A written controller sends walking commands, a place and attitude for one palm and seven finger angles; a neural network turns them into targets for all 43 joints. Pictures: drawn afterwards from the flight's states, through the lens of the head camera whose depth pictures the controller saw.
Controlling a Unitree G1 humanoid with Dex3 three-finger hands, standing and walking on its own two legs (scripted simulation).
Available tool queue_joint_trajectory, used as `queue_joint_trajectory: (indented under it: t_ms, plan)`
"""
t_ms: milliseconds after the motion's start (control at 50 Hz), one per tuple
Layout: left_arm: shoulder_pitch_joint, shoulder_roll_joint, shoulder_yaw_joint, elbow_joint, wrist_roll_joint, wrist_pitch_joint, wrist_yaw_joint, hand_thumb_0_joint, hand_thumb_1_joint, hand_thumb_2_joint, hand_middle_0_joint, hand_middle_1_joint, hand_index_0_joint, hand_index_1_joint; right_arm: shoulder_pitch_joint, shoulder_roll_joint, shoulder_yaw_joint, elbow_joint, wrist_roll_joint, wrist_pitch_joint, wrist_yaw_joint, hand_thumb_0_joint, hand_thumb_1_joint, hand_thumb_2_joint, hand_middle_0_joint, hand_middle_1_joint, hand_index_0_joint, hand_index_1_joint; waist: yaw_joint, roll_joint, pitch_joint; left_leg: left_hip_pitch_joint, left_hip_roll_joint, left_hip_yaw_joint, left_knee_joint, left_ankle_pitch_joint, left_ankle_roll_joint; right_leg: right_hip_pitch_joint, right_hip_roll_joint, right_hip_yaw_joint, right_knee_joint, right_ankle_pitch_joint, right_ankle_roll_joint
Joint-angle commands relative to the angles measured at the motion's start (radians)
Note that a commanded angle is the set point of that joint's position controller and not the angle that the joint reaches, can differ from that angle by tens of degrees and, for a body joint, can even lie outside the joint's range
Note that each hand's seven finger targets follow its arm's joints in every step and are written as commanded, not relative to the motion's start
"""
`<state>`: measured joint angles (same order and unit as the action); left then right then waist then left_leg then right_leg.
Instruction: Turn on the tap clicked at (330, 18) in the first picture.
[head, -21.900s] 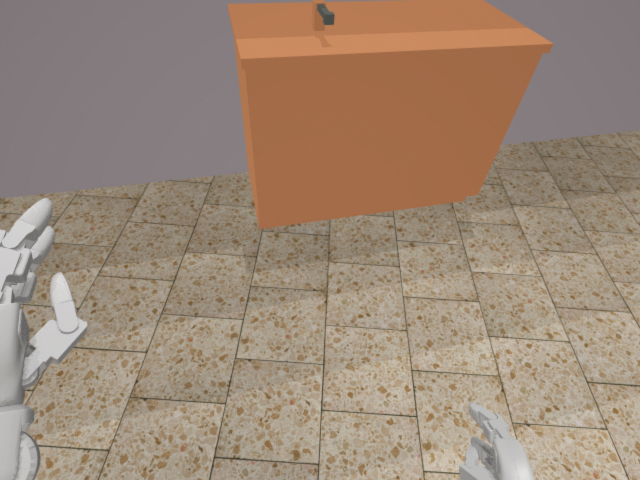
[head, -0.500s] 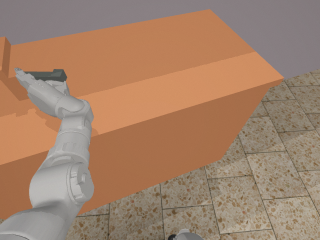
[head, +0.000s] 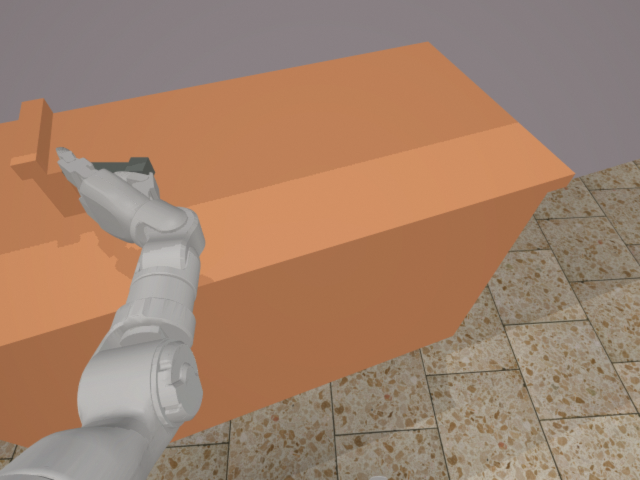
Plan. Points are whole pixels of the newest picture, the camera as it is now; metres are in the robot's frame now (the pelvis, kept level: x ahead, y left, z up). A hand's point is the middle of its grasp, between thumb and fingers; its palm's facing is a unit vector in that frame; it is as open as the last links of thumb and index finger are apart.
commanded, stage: lift the hand up off the lever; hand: left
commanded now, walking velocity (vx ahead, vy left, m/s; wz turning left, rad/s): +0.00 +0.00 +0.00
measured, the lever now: (140, 171) +0.50 +0.24 +0.10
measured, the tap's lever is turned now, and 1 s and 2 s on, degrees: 70 70 70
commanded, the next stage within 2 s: draw the hand back beside the body in 1.78 s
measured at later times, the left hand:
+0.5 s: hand (134, 178) +0.44 +0.22 +0.15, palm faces +0.84 -0.53 -0.11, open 7.8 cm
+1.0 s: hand (138, 162) +0.46 +0.21 +0.16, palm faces +0.83 -0.54 -0.11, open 7.8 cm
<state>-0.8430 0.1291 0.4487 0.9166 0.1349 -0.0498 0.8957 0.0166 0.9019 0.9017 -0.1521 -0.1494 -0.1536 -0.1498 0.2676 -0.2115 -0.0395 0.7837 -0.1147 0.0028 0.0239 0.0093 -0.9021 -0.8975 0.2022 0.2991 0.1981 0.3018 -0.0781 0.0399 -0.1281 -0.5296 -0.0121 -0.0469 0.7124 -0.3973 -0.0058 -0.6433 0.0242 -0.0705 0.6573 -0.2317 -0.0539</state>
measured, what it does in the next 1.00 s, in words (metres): stands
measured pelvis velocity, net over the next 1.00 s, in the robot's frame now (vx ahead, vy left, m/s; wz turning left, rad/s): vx -0.01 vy -0.01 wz -0.01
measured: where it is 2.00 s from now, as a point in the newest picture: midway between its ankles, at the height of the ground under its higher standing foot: outside the picture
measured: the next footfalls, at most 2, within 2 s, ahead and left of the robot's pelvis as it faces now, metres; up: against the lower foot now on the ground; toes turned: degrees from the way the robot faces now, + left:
none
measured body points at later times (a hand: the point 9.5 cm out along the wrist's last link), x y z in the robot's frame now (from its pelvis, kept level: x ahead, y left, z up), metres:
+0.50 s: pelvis -0.01 -0.01 +0.01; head +0.02 -0.02 +0.46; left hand +0.39 +0.24 +0.16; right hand +0.09 -0.26 -0.13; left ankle -0.03 +0.12 -0.71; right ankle +0.05 -0.09 -0.72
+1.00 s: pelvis -0.01 -0.01 +0.01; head +0.02 -0.02 +0.46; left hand +0.41 +0.24 +0.17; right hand +0.06 -0.26 -0.13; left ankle -0.03 +0.12 -0.71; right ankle +0.05 -0.09 -0.72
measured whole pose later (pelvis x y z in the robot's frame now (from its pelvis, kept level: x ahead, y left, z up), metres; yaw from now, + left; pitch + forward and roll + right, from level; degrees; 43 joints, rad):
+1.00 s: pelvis -0.01 -0.01 +0.01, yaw +0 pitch +9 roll +0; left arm -0.87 0.15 0.44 0.86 0.11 0.08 0.88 0.01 0.90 0.90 -0.15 -0.15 -0.15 -0.15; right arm 0.25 -0.22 -0.04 0.82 -0.08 -0.01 -0.02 0.01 -0.90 -0.90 0.20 0.30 0.20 0.30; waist -0.06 0.04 -0.10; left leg -0.43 -0.01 -0.04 0.61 -0.34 -0.01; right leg -0.55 0.03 -0.06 0.57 -0.18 -0.06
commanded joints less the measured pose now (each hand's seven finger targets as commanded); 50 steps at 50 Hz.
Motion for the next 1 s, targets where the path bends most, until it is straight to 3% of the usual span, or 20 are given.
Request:
queue_joint_trajectory:
  t_ms: [0, 80, 140, 180, 240, 280, 320, 380, 400, 540, 580, 660, 680, 760, 780, 840, 880, 920, 960, 980]
  plan:
    - [-0.479, 0.165, -0.070, -0.253, 0.041, -0.039, 0.001, 0.000, 0.900, 0.900, -0.150, -0.150, -0.150, -0.150, 0.019, -0.135, -0.047, -0.085, 0.004, -0.026, -0.016, 0.000, -0.900, -0.900, 0.200, 0.300, 0.200, 0.300, -0.012, -0.015, -0.355, 0.018, -0.007, 0.037, -0.094, 0.312, 0.009, 0.387, -0.022, 0.018, -0.057, 0.218, 0.024]
    - [-0.439, 0.157, -0.071, -0.312, 0.035, -0.031, 0.000, 0.000, 0.900, 0.900, -0.150, -0.150, -0.150, -0.150, 0.010, -0.135, -0.052, -0.089, 0.006, -0.029, -0.019, 0.000, -0.900, -0.900, 0.200, 0.300, 0.200, 0.300, 0.009, -0.015, -0.400, 0.050, -0.007, 0.035, -0.099, 0.359, -0.003, 0.424, -0.019, 0.012, -0.052, 0.255, 0.019]
    - [-0.416, 0.126, -0.095, -0.298, 0.022, -0.006, -0.008, 0.000, 0.900, 0.900, -0.150, -0.150, -0.150, -0.150, -0.004, -0.132, -0.047, -0.086, 0.010, -0.029, -0.022, 0.000, -0.900, -0.900, 0.200, 0.300, 0.200, 0.300, 0.003, -0.032, -0.345, 0.036, -0.007, 0.040, -0.110, 0.337, 0.000, 0.422, -0.024, 0.013, -0.067, 0.243, 0.023]
    - [-0.384, 0.160, -0.061, -0.302, 0.015, 0.011, -0.008, 0.000, 0.900, 0.900, -0.150, -0.150, -0.150, -0.150, -0.022, -0.137, -0.049, -0.090, 0.015, -0.023, -0.030, 0.000, -0.900, -0.900, 0.200, 0.300, 0.200, 0.300, 0.017, -0.051, -0.341, 0.027, -0.009, 0.043, -0.121, 0.307, 0.009, 0.451, -0.029, 0.024, -0.084, 0.229, 0.024]
    - [-0.438, 0.158, -0.073, -0.306, 0.013, 0.026, -0.005, 0.000, 0.900, 0.900, -0.150, -0.150, -0.150, -0.150, -0.038, -0.132, -0.042, -0.088, 0.019, -0.024, -0.038, 0.000, -0.900, -0.900, 0.200, 0.300, 0.200, 0.300, 0.006, -0.075, -0.307, 0.016, -0.010, 0.043, -0.135, 0.261, 0.016, 0.444, -0.036, 0.032, -0.106, 0.181, 0.030]
    - [-0.431, 0.190, -0.048, -0.317, 0.020, 0.029, -0.002, 0.000, 0.900, 0.900, -0.150, -0.150, -0.150, -0.150, -0.052, -0.134, -0.044, -0.088, 0.019, -0.025, -0.041, 0.000, -0.900, -0.900, 0.200, 0.300, 0.200, 0.300, 0.021, -0.057, -0.310, 0.021, -0.013, 0.044, -0.138, 0.253, 0.018, 0.454, -0.039, 0.039, -0.113, 0.174, 0.029]
    - [-0.460, 0.190, -0.060, -0.316, 0.029, 0.030, -0.001, 0.000, 0.900, 0.900, -0.150, -0.150, -0.150, -0.150, -0.052, -0.129, -0.040, -0.083, 0.018, -0.027, -0.045, 0.000, -0.900, -0.900, 0.200, 0.300, 0.200, 0.300, 0.007, -0.068, -0.312, 0.019, -0.012, 0.048, -0.134, 0.248, 0.023, 0.451, -0.043, 0.044, -0.115, 0.175, 0.034]
    - [-0.466, 0.192, -0.066, -0.342, 0.043, 0.026, -0.003, 0.000, 0.900, 0.900, -0.150, -0.150, -0.150, -0.150, -0.060, -0.128, -0.042, -0.084, 0.019, -0.030, -0.047, 0.000, -0.900, -0.900, 0.200, 0.300, 0.200, 0.300, 0.017, -0.016, -0.332, 0.043, -0.014, 0.045, -0.138, 0.255, 0.018, 0.449, -0.040, 0.042, -0.110, 0.173, 0.027]
    - [-0.447, 0.162, -0.090, -0.328, 0.039, 0.029, -0.008, 0.000, 0.900, 0.900, -0.150, -0.150, -0.150, -0.150, -0.059, -0.123, -0.040, -0.086, 0.021, -0.033, -0.046, 0.000, -0.900, -0.900, 0.200, 0.300, 0.200, 0.300, 0.013, -0.033, -0.327, 0.042, -0.013, 0.046, -0.139, 0.256, 0.019, 0.446, -0.038, 0.039, -0.108, 0.175, 0.029]
    - [-0.485, 0.150, -0.109, -0.271, 0.004, 0.049, -0.026, 0.000, 0.900, 0.900, -0.150, -0.150, -0.150, -0.150, -0.077, -0.131, -0.035, -0.077, 0.033, -0.042, -0.059, 0.000, -0.900, -0.900, 0.200, 0.300, 0.200, 0.300, -0.003, -0.061, -0.277, 0.031, -0.016, 0.044, -0.162, 0.169, 0.024, 0.422, -0.044, 0.050, -0.154, 0.061, 0.036]
    - [-0.491, 0.181, -0.078, -0.268, 0.002, 0.050, -0.020, 0.000, 0.900, 0.900, -0.150, -0.150, -0.150, -0.150, -0.079, -0.134, -0.036, -0.073, 0.034, -0.043, -0.060, 0.000, -0.900, -0.900, 0.200, 0.300, 0.200, 0.300, 0.012, -0.048, -0.283, 0.029, -0.019, 0.038, -0.167, 0.163, 0.023, 0.427, -0.043, 0.053, -0.157, 0.048, 0.034]
    - [-0.541, 0.198, -0.072, -0.255, 0.018, 0.051, -0.002, 0.000, 0.900, 0.900, -0.150, -0.150, -0.150, -0.150, -0.074, -0.129, -0.032, -0.065, 0.029, -0.046, -0.058, 0.000, -0.900, -0.900, 0.200, 0.300, 0.200, 0.300, 0.004, -0.059, -0.299, 0.025, -0.017, 0.042, -0.163, 0.172, 0.026, 0.433, -0.046, 0.056, -0.156, 0.058, 0.037]
    - [-0.535, 0.251, -0.026, -0.251, 0.026, 0.050, 0.004, 0.000, 0.900, 0.900, -0.150, -0.150, -0.150, -0.150, -0.074, -0.134, -0.035, -0.063, 0.027, -0.044, -0.060, 0.000, -0.900, -0.900, 0.200, 0.300, 0.200, 0.300, 0.019, -0.062, -0.307, 0.014, -0.018, 0.036, -0.164, 0.169, 0.026, 0.444, -0.045, 0.056, -0.153, 0.054, 0.036]
    - [-0.563, 0.233, -0.057, -0.259, 0.040, 0.055, 0.005, 0.000, 0.900, 0.900, -0.150, -0.150, -0.150, -0.150, -0.066, -0.130, -0.033, -0.066, 0.027, -0.042, -0.058, 0.000, -0.900, -0.900, 0.200, 0.300, 0.200, 0.300, 0.005, -0.057, -0.320, 0.021, -0.013, 0.048, -0.163, 0.182, 0.027, 0.449, -0.045, 0.058, -0.153, 0.073, 0.038]
    - [-0.536, 0.247, -0.036, -0.257, 0.044, 0.057, 0.006, 0.000, 0.900, 0.900, -0.150, -0.150, -0.150, -0.150, -0.066, -0.134, -0.038, -0.066, 0.026, -0.043, -0.058, 0.000, -0.900, -0.900, 0.200, 0.300, 0.200, 0.300, 0.018, -0.048, -0.337, 0.030, -0.013, 0.044, -0.164, 0.195, 0.027, 0.453, -0.040, 0.051, -0.144, 0.086, 0.034]
    - [-0.541, 0.203, -0.076, -0.245, 0.033, 0.065, -0.004, 0.000, 0.900, 0.900, -0.150, -0.150, -0.150, -0.150, -0.055, -0.133, -0.035, -0.066, 0.028, -0.049, -0.055, 0.000, -0.900, -0.900, 0.200, 0.300, 0.200, 0.300, 0.002, -0.052, -0.319, 0.039, -0.009, 0.048, -0.167, 0.205, 0.025, 0.437, -0.036, 0.045, -0.146, 0.101, 0.036]
    - [-0.510, 0.234, -0.044, -0.232, 0.027, 0.072, -0.007, 0.000, 0.900, 0.900, -0.150, -0.150, -0.150, -0.150, -0.055, -0.140, -0.038, -0.064, 0.032, -0.048, -0.057, 0.000, -0.900, -0.900, 0.200, 0.300, 0.200, 0.300, 0.018, -0.040, -0.317, 0.039, -0.010, 0.045, -0.177, 0.204, 0.024, 0.452, -0.036, 0.047, -0.151, 0.094, 0.032]
    - [-0.490, 0.224, -0.047, -0.284, 0.009, 0.076, -0.012, 0.000, 0.900, 0.900, -0.150, -0.150, -0.150, -0.150, -0.051, -0.137, -0.040, -0.075, 0.036, -0.051, -0.056, 0.000, -0.900, -0.900, 0.200, 0.300, 0.200, 0.300, 0.025, -0.048, -0.354, 0.061, -0.008, 0.051, -0.180, 0.244, 0.023, 0.490, -0.035, 0.045, -0.149, 0.147, 0.032]
    - [-0.490, 0.198, -0.069, -0.285, 0.000, 0.090, -0.018, 0.000, 0.900, 0.900, -0.150, -0.150, -0.150, -0.150, -0.056, -0.135, -0.036, -0.071, 0.038, -0.053, -0.058, 0.000, -0.900, -0.900, 0.200, 0.300, 0.200, 0.300, 0.015, -0.064, -0.331, 0.062, -0.006, 0.056, -0.182, 0.252, 0.023, 0.489, -0.036, 0.045, -0.159, 0.162, 0.036]
    - [-0.486, 0.239, -0.034, -0.282, 0.007, 0.092, -0.016, 0.000, 0.900, 0.900, -0.150, -0.150, -0.150, -0.150, -0.053, -0.141, -0.039, -0.065, 0.038, -0.051, -0.060, 0.000, -0.900, -0.900, 0.200, 0.300, 0.200, 0.300, 0.027, -0.057, -0.322, 0.059, -0.006, 0.048, -0.188, 0.251, 0.021, 0.490, -0.036, 0.043, -0.159, 0.152, 0.032]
